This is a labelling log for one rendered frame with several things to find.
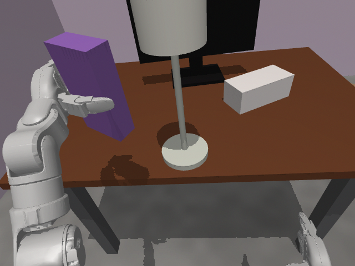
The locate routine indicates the desk lamp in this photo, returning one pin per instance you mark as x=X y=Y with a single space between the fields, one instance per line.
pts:
x=172 y=28

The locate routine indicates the right robot hand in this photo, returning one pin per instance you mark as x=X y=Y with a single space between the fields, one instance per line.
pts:
x=312 y=247

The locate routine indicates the left robot hand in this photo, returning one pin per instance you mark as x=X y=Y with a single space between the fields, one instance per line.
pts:
x=46 y=83

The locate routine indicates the table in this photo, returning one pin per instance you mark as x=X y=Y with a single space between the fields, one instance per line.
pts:
x=309 y=135

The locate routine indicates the left robot arm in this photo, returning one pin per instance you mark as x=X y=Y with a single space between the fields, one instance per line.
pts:
x=31 y=155

